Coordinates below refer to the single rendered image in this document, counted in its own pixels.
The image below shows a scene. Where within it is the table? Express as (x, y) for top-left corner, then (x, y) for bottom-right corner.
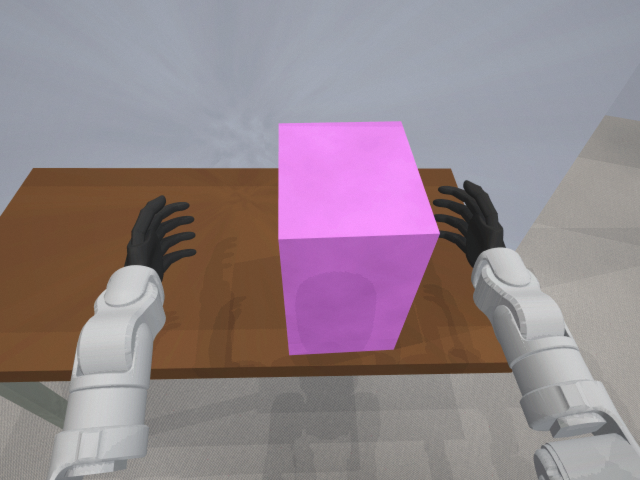
(0, 168), (512, 429)

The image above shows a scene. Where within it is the left robot forearm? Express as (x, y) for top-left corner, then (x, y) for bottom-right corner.
(46, 265), (166, 480)

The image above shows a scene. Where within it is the carton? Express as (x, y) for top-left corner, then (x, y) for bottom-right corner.
(278, 121), (440, 355)

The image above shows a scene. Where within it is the right robot hand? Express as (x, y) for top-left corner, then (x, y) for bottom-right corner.
(433, 180), (506, 268)

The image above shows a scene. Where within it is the right robot forearm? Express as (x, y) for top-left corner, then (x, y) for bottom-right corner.
(471, 247), (640, 457)

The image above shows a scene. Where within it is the left robot hand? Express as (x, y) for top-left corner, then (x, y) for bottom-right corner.
(124, 195), (196, 282)

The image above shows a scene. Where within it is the robot right upper arm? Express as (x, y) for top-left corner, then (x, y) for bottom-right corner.
(533, 433), (640, 480)

